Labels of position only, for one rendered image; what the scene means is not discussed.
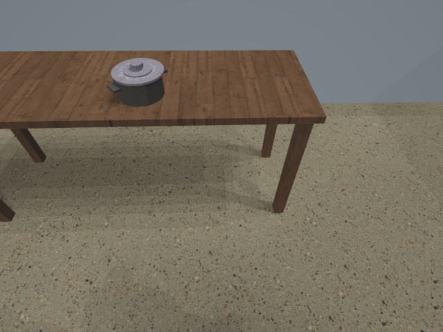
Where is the table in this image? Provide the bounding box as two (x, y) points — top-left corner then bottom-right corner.
(0, 50), (327, 222)

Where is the lid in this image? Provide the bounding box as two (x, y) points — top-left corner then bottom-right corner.
(111, 58), (164, 86)

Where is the pot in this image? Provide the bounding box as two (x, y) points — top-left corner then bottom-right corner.
(107, 68), (168, 107)

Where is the knob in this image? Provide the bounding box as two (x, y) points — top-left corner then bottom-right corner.
(129, 59), (143, 69)

